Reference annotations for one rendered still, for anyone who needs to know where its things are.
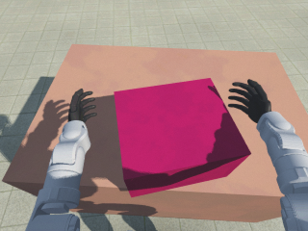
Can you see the robot left upper arm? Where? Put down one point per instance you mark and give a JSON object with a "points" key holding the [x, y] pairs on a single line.
{"points": [[58, 222]]}

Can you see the pedestal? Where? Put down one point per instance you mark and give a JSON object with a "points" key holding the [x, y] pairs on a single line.
{"points": [[250, 193]]}

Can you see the carton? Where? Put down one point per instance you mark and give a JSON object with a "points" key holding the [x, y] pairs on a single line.
{"points": [[175, 135]]}

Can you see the robot left forearm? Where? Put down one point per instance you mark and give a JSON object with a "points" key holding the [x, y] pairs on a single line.
{"points": [[60, 191]]}

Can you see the robot right hand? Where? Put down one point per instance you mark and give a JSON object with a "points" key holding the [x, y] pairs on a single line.
{"points": [[256, 100]]}

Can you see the robot right upper arm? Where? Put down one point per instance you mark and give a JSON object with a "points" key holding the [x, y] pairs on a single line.
{"points": [[294, 211]]}

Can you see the robot left hand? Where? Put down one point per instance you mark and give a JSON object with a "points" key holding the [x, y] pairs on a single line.
{"points": [[76, 110]]}

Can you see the robot right forearm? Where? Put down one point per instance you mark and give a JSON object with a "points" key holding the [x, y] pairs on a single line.
{"points": [[286, 151]]}

